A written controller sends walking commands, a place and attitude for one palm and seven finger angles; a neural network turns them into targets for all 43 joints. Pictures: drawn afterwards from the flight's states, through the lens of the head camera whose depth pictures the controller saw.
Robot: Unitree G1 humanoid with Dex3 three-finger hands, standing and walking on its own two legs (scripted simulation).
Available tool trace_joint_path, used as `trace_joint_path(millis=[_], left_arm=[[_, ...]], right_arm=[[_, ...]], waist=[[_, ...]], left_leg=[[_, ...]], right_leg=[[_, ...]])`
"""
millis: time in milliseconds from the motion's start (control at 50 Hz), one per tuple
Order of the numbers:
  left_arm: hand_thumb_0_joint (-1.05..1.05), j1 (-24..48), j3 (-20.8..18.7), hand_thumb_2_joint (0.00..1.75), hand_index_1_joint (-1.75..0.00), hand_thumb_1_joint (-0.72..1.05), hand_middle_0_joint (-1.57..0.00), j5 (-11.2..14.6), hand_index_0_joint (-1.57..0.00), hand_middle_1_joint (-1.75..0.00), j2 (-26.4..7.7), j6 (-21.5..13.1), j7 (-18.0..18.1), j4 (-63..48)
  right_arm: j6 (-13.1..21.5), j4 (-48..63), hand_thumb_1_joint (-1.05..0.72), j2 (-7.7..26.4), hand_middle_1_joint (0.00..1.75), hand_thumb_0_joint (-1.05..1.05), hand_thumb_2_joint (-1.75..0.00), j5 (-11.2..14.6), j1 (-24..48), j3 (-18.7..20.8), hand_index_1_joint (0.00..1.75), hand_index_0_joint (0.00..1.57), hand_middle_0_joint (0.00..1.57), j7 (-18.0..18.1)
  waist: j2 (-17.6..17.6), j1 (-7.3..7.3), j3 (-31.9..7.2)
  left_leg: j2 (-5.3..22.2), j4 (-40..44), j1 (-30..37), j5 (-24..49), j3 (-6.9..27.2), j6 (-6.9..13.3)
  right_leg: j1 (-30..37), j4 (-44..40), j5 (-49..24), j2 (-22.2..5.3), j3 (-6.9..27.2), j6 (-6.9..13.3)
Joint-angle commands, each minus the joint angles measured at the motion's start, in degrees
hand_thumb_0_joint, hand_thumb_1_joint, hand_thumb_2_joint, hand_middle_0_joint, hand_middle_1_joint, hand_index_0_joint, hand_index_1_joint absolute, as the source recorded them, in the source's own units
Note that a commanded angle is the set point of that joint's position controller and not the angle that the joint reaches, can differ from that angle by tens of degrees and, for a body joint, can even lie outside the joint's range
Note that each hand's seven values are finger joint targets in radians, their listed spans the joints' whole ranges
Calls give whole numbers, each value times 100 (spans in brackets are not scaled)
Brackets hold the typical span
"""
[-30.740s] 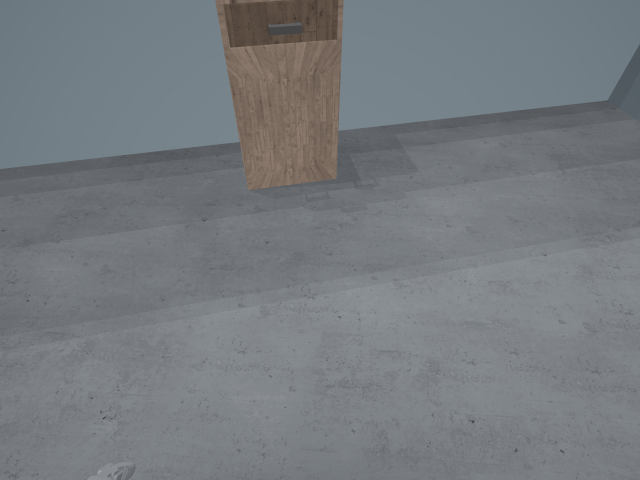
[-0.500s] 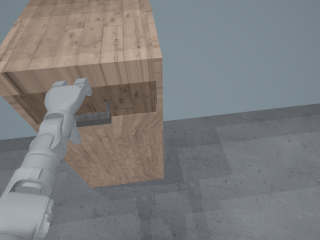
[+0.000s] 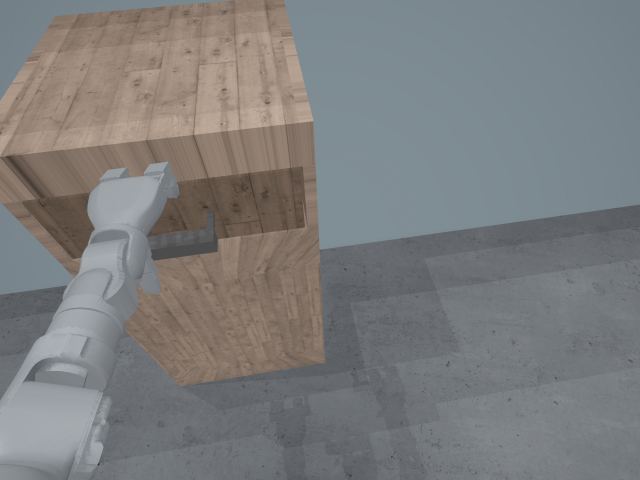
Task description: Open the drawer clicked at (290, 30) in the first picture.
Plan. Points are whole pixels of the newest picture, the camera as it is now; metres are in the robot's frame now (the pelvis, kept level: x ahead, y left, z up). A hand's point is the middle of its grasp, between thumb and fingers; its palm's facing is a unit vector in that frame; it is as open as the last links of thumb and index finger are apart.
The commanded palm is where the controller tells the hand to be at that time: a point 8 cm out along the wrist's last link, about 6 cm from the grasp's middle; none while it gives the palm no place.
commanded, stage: re-aim the fingers above the handle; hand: left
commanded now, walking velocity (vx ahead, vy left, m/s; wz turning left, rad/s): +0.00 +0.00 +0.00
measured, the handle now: (177, 233) +0.47 +0.24 +0.00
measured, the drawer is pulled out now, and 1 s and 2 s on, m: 0.00 0.00 0.00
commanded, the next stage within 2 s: lower the fingers behind the handle in 1.32 s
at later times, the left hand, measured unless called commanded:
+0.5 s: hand (169, 226) +0.44 +0.22 +0.06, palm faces -0.02 -0.04 -1.00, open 13.8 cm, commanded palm +0.42 +0.23 +0.12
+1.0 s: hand (169, 224) +0.44 +0.22 +0.06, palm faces -0.01 -0.03 -1.00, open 13.6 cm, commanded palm +0.42 +0.23 +0.13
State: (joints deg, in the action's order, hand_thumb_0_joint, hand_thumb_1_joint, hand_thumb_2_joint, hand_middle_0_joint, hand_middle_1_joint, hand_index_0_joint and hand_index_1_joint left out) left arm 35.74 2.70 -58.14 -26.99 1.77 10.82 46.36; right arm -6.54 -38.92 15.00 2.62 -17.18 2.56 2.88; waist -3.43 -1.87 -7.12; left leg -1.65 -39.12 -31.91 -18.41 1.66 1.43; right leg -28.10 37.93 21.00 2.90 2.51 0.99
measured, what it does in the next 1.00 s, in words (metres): stands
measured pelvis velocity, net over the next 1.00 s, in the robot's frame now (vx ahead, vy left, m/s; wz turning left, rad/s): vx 0.00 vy -0.01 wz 0.00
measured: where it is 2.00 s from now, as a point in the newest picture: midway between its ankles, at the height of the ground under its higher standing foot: outside the picture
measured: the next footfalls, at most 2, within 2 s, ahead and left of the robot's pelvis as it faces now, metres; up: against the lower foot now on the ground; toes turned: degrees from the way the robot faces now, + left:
none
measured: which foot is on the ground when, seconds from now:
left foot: down 0.00-1.00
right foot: down 0.00-1.00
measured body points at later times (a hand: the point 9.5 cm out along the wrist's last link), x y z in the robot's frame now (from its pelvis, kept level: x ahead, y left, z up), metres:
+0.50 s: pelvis +0.00 +0.00 +0.00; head +0.05 -0.02 +0.45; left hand +0.43 +0.22 +0.12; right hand +0.08 -0.26 -0.14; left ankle +0.00 +0.10 -0.72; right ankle -0.03 -0.11 -0.72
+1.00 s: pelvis +0.00 -0.01 +0.00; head +0.05 -0.03 +0.45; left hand +0.43 +0.22 +0.12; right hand +0.07 -0.28 -0.13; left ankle +0.00 +0.10 -0.72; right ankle -0.03 -0.11 -0.72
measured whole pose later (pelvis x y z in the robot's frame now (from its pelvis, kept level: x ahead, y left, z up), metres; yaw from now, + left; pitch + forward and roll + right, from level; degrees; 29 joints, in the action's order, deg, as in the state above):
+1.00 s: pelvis +0.00 -0.01 +0.00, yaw +0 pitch +12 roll +0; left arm 38.9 3.3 -59.2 -24.9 3.2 12.9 50.1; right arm -5.4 -39.7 15.2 2.4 -17.2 2.5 3.3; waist -3.4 -2.7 -6.9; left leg -1.2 -38.6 -32.4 -18.0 1.9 0.7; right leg -29.0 38.1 20.9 3.3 2.3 1.7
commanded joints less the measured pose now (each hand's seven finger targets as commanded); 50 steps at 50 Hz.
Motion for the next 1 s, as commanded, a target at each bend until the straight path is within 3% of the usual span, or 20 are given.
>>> trace_joint_path(millis=[0, 20, 100, 140, 180, 220, 240, 300, 320, 400, 440, 500, 560, 600, 660, 680, 760, 780, 860, 980], left_arm=[[0, 2532, -460, 30, -120, -50, -30, -64, -30, -120, -1543, -39, 277, -984], [0, 2693, -441, 30, -120, -50, -30, -94, -30, -120, -1561, -53, 290, -1006], [0, 2758, -346, 30, -120, -50, -30, -54, -30, -120, -1397, -146, 330, -1322], [0, 2713, -421, 30, -120, -50, -30, -57, -30, -120, -1445, -115, 358, -1216], [0, 2656, -364, 30, -120, -50, -30, -62, -30, -120, -1376, -43, 371, -986], [0, 2650, -376, 30, -120, -50, -30, -86, -30, -120, -1367, 32, 384, -967], [0, 2878, -98, 30, -120, -50, -30, -53, -30, -120, -1083, 72, 367, -996], [0, 2877, 311, 30, -120, -50, -30, 51, -30, -120, -472, 172, 334, -1066], [0, 2864, 103, 30, -120, -50, -30, 32, -30, -120, -724, 188, 336, -1085], [0, 2975, 92, 30, -120, -50, -30, -31, -30, -120, -817, 260, 283, -793], [0, 3199, -245, 30, -120, -50, -30, -90, -30, -120, -1267, 196, 344, -903], [0, 3027, -407, 30, -120, -50, -30, -154, -30, -120, -1339, 157, 507, -970], [0, 3030, -165, 30, -120, -50, -30, -138, -30, -120, -1057, 218, 523, -796], [0, 3083, -372, 30, -120, -50, -30, -147, -30, -120, -1343, 222, 563, -789], [0, 3196, -340, 30, -120, -50, -30, -128, -30, -120, -1345, 243, 567, -877], [0, 3043, -592, 30, -120, -50, -30, -157, -30, -120, -1619, 252, 584, -764], [0, 3168, -342, 30, -120, -50, -30, -117, -30, -120, -1372, 252, 547, -785], [0, 2991, -580, 30, -120, -50, -30, -150, -30, -120, -1627, 251, 556, -721], [0, 3096, -343, 30, -120, -50, -30, -151, -30, -120, -1383, 250, 527, -748], [0, 2843, -679, 30, -120, -50, -30, -172, -30, -120, -1792, 182, 509, -813]], right_arm=[[214, 587, -90, 774, 30, 0, -90, -25, -80, 256, 30, 20, 20, 100], [216, 569, -90, 780, 30, 0, -90, -24, -102, 258, 30, 20, 20, 107], [257, 579, -90, 747, 30, 0, -90, -50, -153, 300, 30, 20, 20, 98], [248, 538, -90, 758, 30, 0, -90, -71, -167, 299, 30, 20, 20, 100], [254, 524, -90, 765, 30, 0, -90, -42, -161, 281, 30, 20, 20, 83], [254, 511, -90, 764, 30, 0, -90, -51, -157, 291, 30, 20, 20, 66], [254, 526, -90, 771, 30, 0, -90, -59, -165, 281, 30, 20, 20, 57], [292, 515, -90, 724, 30, 0, -90, -55, -174, 316, 30, 20, 20, 8], [286, 494, -90, 748, 30, 0, -90, -61, -184, 325, 30, 20, 20, 11], [242, 469, -90, 746, 30, 0, -90, -58, -169, 258, 30, 20, 20, 46], [232, 472, -90, 778, 30, 0, -90, -77, -152, 231, 30, 20, 20, 71], [245, 524, -90, 692, 30, 0, -90, -93, -141, 235, 30, 20, 20, 75], [266, 529, -90, 691, 30, 0, -90, -62, -151, 221, 30, 20, 20, 60], [276, 509, -90, 723, 30, 0, -90, -65, -171, 233, 30, 20, 20, 69], [279, 502, -90, 713, 30, 0, -90, -58, -174, 237, 30, 20, 20, 89], [270, 468, -90, 730, 30, 0, -90, -58, -188, 246, 30, 20, 20, 96], [283, 490, -90, 720, 30, 0, -90, -42, -180, 227, 30, 20, 20, 98], [278, 477, -90, 736, 30, 0, -90, -44, -182, 239, 30, 20, 20, 106], [294, 480, -90, 725, 30, 0, -90, -36, -167, 242, 30, 20, 20, 112], [285, 510, -90, 735, 30, 0, -90, -49, -160, 246, 30, 20, 20, 135]], waist=[[114, -70, -1579], [214, -120, -1637], [-112, -87, -2101], [-6, -96, -2065], [82, -110, -1738], [83, -79, -1856], [66, -190, -1898], [150, -249, -1892], [186, -206, -1946], [283, -232, -1631], [213, -144, -1771], [37, -18, -2136], [242, -144, -1812], [276, -114, -1897], [211, -149, -2063], [237, -87, -2022], [254, -167, -1900], [246, -67, -1926], [203, -172, -1838], [184, -29, -2086]], left_leg=[[-9, 328, 1208, 1571, -185, 145], [-5, 304, 1226, 1579, -165, 147], [-9, 207, 1544, 1974, -157, 128], [-1, 197, 1496, 2051, -153, 134], [10, 244, 1335, 1834, -128, 111], [17, 235, 1399, 1928, -141, 114], [2, 226, 1435, 1952, -141, 122], [39, 203, 1644, 2000, -111, 124], [51, 208, 1645, 2008, -98, 119], [12, 267, 1393, 1720, -97, 132], [6, 305, 1302, 1731, -82, 123], [-21, 225, 1359, 1956, -154, 119], [-4, 254, 1225, 1816, -156, 121], [-14, 258, 1183, 1738, -172, 131], [-32, 237, 1250, 1798, -224, 149], [-21, 246, 1195, 1811, -212, 142], [-36, 277, 1135, 1718, -237, 151], [-35, 277, 1122, 1766, -240, 147], [-30, 287, 1172, 1673, -251, 154], [-61, 272, 1054, 1801, -298, 159]], right_leg=[[339, -479, -1594, 41, -274, 133], [314, -459, -1599, 40, -272, 130], [362, -369, -1831, 58, -274, 150], [393, -383, -1911, 65, -281, 152], [220, -379, -1716, 71, -331, 150], [258, -370, -1776, 72, -329, 157], [250, -401, -1801, 70, -317, 147], [81, -410, -1743, 89, -365, 134], [146, -402, -1769, 84, -353, 141], [113, -447, -1611, 66, -344, 141], [293, -412, -1622, 43, -316, 170], [496, -306, -1909, 46, -280, 172], [354, -362, -1825, 57, -325, 141], [428, -376, -1801, 48, -283, 131], [552, -393, -1962, 27, -236, 105], [586, -381, -1989, 28, -235, 118], [576, -429, -1975, 19, -229, 89], [638, -416, -2020, 22, -218, 109], [524, -473, -1911, 23, -215, 91], [894, -418, -2267, -11, -152, 83]])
